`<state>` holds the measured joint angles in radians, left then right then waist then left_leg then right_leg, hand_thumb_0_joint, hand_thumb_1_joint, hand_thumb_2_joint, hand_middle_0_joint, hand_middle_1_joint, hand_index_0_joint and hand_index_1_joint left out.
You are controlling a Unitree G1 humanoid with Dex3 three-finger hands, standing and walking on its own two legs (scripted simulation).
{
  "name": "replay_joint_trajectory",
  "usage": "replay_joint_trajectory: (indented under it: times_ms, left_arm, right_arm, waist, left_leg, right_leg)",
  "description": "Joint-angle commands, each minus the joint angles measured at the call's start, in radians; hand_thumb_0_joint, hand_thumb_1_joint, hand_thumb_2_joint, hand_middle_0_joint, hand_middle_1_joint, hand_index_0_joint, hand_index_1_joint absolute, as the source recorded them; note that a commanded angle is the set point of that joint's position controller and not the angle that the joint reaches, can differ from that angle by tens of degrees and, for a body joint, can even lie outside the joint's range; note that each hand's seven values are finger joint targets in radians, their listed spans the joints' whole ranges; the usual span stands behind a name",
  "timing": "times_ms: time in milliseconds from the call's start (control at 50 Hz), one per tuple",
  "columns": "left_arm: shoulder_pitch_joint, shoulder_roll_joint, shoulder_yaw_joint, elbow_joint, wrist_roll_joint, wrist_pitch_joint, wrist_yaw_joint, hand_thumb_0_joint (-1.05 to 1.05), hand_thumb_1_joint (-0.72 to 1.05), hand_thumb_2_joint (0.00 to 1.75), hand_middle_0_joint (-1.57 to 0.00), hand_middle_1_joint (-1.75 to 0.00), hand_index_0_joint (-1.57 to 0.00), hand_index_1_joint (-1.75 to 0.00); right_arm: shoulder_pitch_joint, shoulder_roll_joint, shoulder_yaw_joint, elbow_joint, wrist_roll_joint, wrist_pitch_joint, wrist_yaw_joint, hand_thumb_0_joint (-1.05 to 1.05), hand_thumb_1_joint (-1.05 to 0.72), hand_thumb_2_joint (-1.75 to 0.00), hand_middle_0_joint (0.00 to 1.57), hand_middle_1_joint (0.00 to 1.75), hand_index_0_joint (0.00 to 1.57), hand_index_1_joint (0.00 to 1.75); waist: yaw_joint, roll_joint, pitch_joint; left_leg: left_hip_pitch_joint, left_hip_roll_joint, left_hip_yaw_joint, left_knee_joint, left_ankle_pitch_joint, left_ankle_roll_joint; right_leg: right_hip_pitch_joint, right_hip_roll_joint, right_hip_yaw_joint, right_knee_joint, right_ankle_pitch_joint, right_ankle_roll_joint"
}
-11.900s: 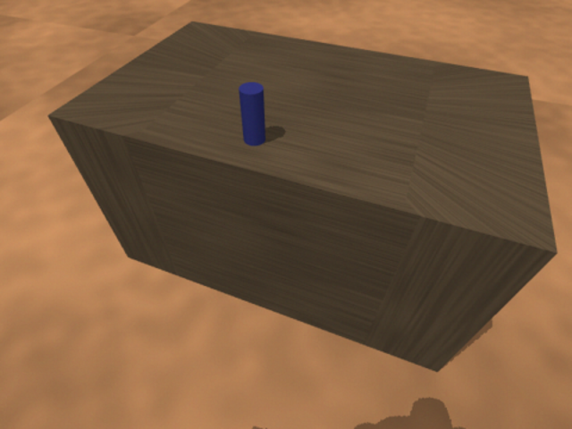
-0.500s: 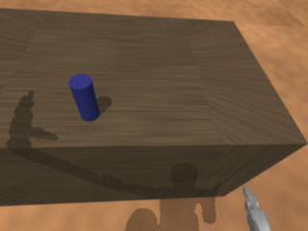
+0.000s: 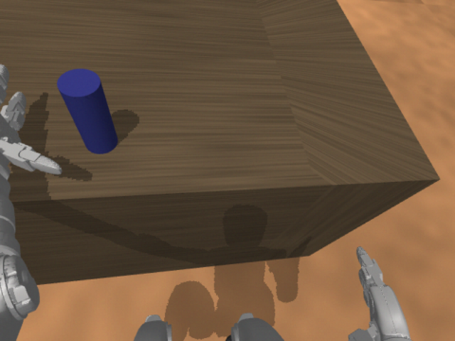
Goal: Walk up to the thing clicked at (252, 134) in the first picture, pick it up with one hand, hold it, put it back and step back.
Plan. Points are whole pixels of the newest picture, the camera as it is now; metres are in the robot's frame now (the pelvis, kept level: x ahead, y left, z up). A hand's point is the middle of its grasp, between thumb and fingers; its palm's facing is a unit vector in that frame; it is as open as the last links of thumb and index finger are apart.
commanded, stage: close in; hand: left
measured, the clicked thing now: (91, 115) +0.49 +0.19 +0.06
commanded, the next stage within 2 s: close in 0.40 s
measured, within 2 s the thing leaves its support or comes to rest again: leaves its support in 1.76 s
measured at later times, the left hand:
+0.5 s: hand (76, 126) +0.47 +0.22 +0.06, palm faces +0.17 -0.99 +0.00, open 17.4 cm
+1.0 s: hand (96, 117) +0.49 +0.19 +0.05, palm faces +0.15 -0.99 +0.00, open 14.7 cm
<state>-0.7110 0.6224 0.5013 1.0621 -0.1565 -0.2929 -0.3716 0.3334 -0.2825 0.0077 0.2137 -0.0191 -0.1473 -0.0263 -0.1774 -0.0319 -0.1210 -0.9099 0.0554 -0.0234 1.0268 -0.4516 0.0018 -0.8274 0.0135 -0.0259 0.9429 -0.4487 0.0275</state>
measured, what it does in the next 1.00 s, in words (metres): stands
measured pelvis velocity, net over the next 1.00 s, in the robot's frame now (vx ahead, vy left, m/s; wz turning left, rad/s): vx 0.00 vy -0.01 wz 0.00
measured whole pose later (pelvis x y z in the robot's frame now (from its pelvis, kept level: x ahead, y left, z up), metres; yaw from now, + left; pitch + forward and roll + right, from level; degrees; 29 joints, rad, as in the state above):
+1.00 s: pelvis +0.00 -0.01 -0.01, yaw +0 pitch +21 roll -2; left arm -0.80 0.47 0.41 1.10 -0.09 -0.42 -0.09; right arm 0.41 -0.26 -0.03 -0.01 -0.04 0.01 0.04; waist -0.19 0.00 -0.13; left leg -0.98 0.06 -0.01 1.08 -0.47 -0.01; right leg -0.92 0.01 -0.01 1.04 -0.48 0.02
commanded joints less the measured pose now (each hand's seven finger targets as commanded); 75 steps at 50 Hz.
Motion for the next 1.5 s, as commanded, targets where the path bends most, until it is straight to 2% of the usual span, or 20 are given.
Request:
replay_joint_trajectory:
  times_ms: [0,120,160,180,240,260,300,340,480,840,880,940,1000,1040,1100,1160,1260,1400,1440,1480]
  left_arm:
    - [-0.433,0.336,0.068,-0.329,-0.009,-0.104,0.097,0.0,-0.52,0.03,-0.06,-0.03,-0.06,-0.03]
    - [-0.363,0.229,0.028,-0.301,0.024,-0.092,0.19,0.0,-0.53,0.02,-0.07,-0.02,-0.07,-0.02]
    - [-0.337,0.125,-0.032,-0.226,0.019,-0.091,0.187,0.0,-0.53,0.01,-0.06,-0.02,-0.07,-0.02]
    - [-0.363,0.189,0.011,-0.297,0.018,-0.1,0.196,0.0,-0.53,0.01,-0.06,-0.03,-0.07,-0.02]
    - [-0.374,0.125,-0.032,-0.285,0.015,-0.105,0.203,0.0,-0.5,0.0,-0.06,-0.02,-0.07,-0.01]
    - [-0.291,0.056,-0.056,-0.136,0.014,-0.092,0.206,0.0,-0.53,0.0,-0.06,-0.02,-0.07,-0.02]
    - [-0.396,0.137,-0.036,-0.286,0.02,-0.114,0.223,0.0,-0.51,0.01,-0.06,-0.02,-0.07,-0.01]
    - [-0.407,0.064,-0.078,-0.279,0.021,-0.118,0.221,0.0,-0.49,0.0,-0.06,-0.02,-0.07,0.0]
    - [-0.456,0.063,-0.101,-0.33,0.034,-0.138,0.255,0.0,-0.52,0.03,-0.06,-0.02,-0.07,-0.01]
    - [-0.473,0.064,-0.078,-0.111,0.061,-0.175,0.281,0.0,-0.42,0.19,-0.51,-0.33,-0.52,-0.33]
    - [-0.5,0.119,-0.048,-0.167,0.064,-0.189,0.29,0.0,-0.37,0.25,-0.57,-0.39,-0.57,-0.39]
    - [-0.469,0.028,-0.103,-0.134,0.071,-0.181,0.282,0.0,-0.3,0.33,-0.67,-0.49,-0.67,-0.48]
    - [-0.493,0.103,-0.072,-0.225,0.067,-0.179,0.29,0.0,-0.24,0.45,-0.79,-0.62,-0.8,-0.62]
    - [-0.489,0.028,-0.111,-0.227,0.061,-0.171,0.289,0.0,-0.17,0.51,-0.86,-0.69,-0.87,-0.69]
    - [-0.456,0.037,-0.103,-0.234,0.062,-0.169,0.297,0.0,-0.08,0.56,-0.91,-0.74,-0.91,-0.74]
    - [-0.427,-0.02,-0.124,-0.188,0.06,-0.164,0.302,0.0,-0.03,0.64,-1.0,-0.84,-1.01,-0.84]
    - [-0.451,0.053,-0.095,-0.266,0.066,-0.186,0.313,0.0,0.1,0.77,-1.13,-0.97,-1.13,-0.97]
    - [-0.424,0.008,-0.101,-0.236,0.056,-0.189,0.299,0.0,0.35,1.17,-1.35,-1.29,-1.35,-1.3]
    - [-0.406,0.062,-0.068,-0.249,0.054,-0.188,0.301,0.0,0.39,1.26,-1.37,-1.36,-1.37,-1.37]
    - [-0.418,0.013,-0.103,-0.254,0.053,-0.187,0.294,0.0,0.52,1.3,-1.3,-1.33,-1.29,-1.35]
  right_arm:
    - [0.035,-0.138,-0.106,-0.182,-0.012,-0.015,0.011,0.0,0.55,-0.05,0.05,0.05,0.05,0.05]
    - [0.006,-0.125,-0.119,-0.195,-0.018,0.025,0.021,0.0,0.53,-0.05,0.05,0.05,0.05,0.05]
    - [-0.014,-0.136,-0.138,-0.232,-0.018,0.033,0.019,0.0,0.53,-0.05,0.05,0.05,0.05,0.05]
    - [0.008,-0.153,-0.154,-0.229,-0.016,0.038,0.015,0.0,0.54,-0.05,0.05,0.05,0.05,0.05]
    - [0.029,-0.13,-0.14,-0.249,-0.01,0.051,0.017,0.0,0.54,-0.05,0.05,0.05,0.05,0.05]
    - [0.046,-0.15,-0.157,-0.265,-0.009,0.054,0.017,0.0,0.54,-0.05,0.05,0.05,0.05,0.05]
    - [0.083,-0.16,-0.171,-0.252,-0.008,0.064,0.02,0.0,0.55,-0.05,0.05,0.05,0.05,0.05]
    - [0.094,-0.121,-0.139,-0.281,-0.008,0.067,0.027,0.0,0.56,-0.04,0.05,0.05,0.05,0.05]
    - [0.1,-0.112,-0.124,-0.311,-0.01,0.073,0.033,0.0,0.55,-0.05,0.05,0.05,0.05,0.05]
    - [0.081,-0.121,-0.125,-0.394,-0.021,0.096,0.05,0.0,0.53,-0.05,0.05,0.05,0.05,0.05]
    - [0.075,-0.144,-0.148,-0.4,-0.022,0.096,0.05,0.0,0.53,-0.05,0.05,0.05,0.05,0.05]
    - [0.095,-0.119,-0.127,-0.415,-0.023,0.1,0.055,0.0,0.52,-0.05,0.05,0.05,0.05,0.05]
    - [0.093,-0.14,-0.138,-0.412,-0.02,0.105,0.05,0.0,0.52,-0.05,0.05,0.05,0.05,0.05]
    - [0.111,-0.109,-0.123,-0.379,-0.022,0.11,0.052,0.0,0.52,-0.05,0.05,0.05,0.05,0.05]
    - [0.102,-0.148,-0.158,-0.388,-0.022,0.111,0.046,0.0,0.52,-0.05,0.05,0.05,0.05,0.05]
    - [0.101,-0.11,-0.128,-0.387,-0.02,0.112,0.049,0.0,0.52,-0.05,0.05,0.05,0.05,0.05]
    - [0.113,-0.126,-0.151,-0.386,-0.018,0.114,0.047,0.0,0.52,-0.05,0.05,0.05,0.05,0.05]
    - [0.114,-0.1,-0.125,-0.386,-0.019,0.115,0.057,0.0,0.52,-0.05,0.05,0.05,0.05,0.05]
    - [0.107,-0.12,-0.137,-0.369,-0.018,0.119,0.055,0.0,0.52,-0.05,0.05,0.05,0.05,0.05]
    - [0.079,-0.111,-0.127,-0.393,-0.021,0.116,0.058,0.0,0.53,-0.06,0.05,0.05,0.05,0.05]
  waist:
    - [0.065,0.336,-0.531]
    - [0.081,0.26,-0.51]
    - [0.041,0.183,-0.505]
    - [0.047,0.172,-0.513]
    - [0.032,0.135,-0.486]
    - [0.01,0.07,-0.426]
    - [0.023,0.135,-0.449]
    - [0.011,0.127,-0.457]
    - [0.02,0.188,-0.48]
    - [-0.018,0.12,-0.464]
    - [-0.007,0.149,-0.478]
    - [-0.019,0.151,-0.509]
    - [0.005,0.181,-0.547]
    - [0.004,0.207,-0.516]
    - [-0.001,0.18,-0.496]
    - [-0.011,0.142,-0.456]
    - [0.004,0.153,-0.485]
    - [0.013,0.176,-0.479]
    - [0.032,0.184,-0.472]
    - [0.026,0.193,-0.493]
  left_leg:
    - [0.49,-0.009,-0.029,-0.077,0.498,-0.016]
    - [0.396,-0.004,-0.025,-0.078,0.495,-0.009]
    - [0.356,-0.003,-0.024,-0.074,0.45,0.003]
    - [0.341,-0.006,-0.018,-0.072,0.442,0.008]
    - [0.32,-0.013,-0.006,-0.077,0.384,0.017]
    - [0.293,-0.012,-0.012,-0.082,0.351,0.019]
    - [0.33,-0.017,-0.006,-0.084,0.346,0.016]
    - [0.363,-0.015,-0.01,-0.084,0.358,0.013]
    - [0.398,-0.02,-0.01,-0.073,0.389,0.007]
    - [0.264,-0.028,-0.003,-0.046,0.322,0.023]
    - [0.272,-0.029,-0.004,-0.047,0.322,0.019]
    - [0.316,-0.025,-0.008,-0.042,0.361,0.017]
    - [0.345,-0.026,-0.006,-0.051,0.375,0.013]
    - [0.353,-0.023,-0.009,-0.058,0.381,0.006]
    - [0.364,-0.017,-0.013,-0.065,0.394,0.005]
    - [0.338,-0.016,-0.012,-0.062,0.388,0.011]
    - [0.324,-0.032,0.009,-0.064,0.33,0.022]
    - [0.36,-0.025,-0.006,-0.071,0.365,0.008]
    - [0.346,-0.023,-0.01,-0.076,0.377,0.003]
    - [0.37,-0.017,-0.016,-0.08,0.387,-0.002]
  right_leg:
    - [0.08,0.015,-0.014,-0.058,0.321,-0.056]
    - [0.117,0.028,-0.013,-0.041,0.348,-0.056]
    - [0.132,0.027,-0.009,-0.041,0.355,-0.051]
    - [0.15,0.025,-0.005,-0.038,0.372,-0.045]
    - [0.148,0.023,0.001,-0.047,0.353,-0.038]
    - [0.117,0.026,-0.004,-0.051,0.325,-0.037]
    - [0.102,0.023,-0.001,-0.053,0.314,-0.04]
    - [0.083,0.024,-0.007,-0.051,0.313,-0.041]
    - [0.084,0.015,-0.002,-0.041,0.328,-0.042]
    - [0.102,0.016,0.014,-0.028,0.34,-0.032]
    - [0.102,0.016,0.014,-0.02,0.329,-0.036]
    - [0.082,0.02,0.008,-0.015,0.349,-0.038]
    - [0.111,0.02,0.007,-0.023,0.354,-0.038]
    - [0.094,0.02,0.002,-0.02,0.342,-0.043]
    - [0.078,0.023,-0.003,-0.023,0.341,-0.044]
    - [0.077,0.023,-0.005,-0.026,0.347,-0.04]
    - [0.129,0.012,0.017,-0.038,0.346,-0.03]
    - [0.088,0.021,-0.003,-0.028,0.318,-0.043]
    - [0.1,0.022,-0.005,-0.024,0.321,-0.045]
    - [0.097,0.025,-0.01,-0.023,0.316,-0.05]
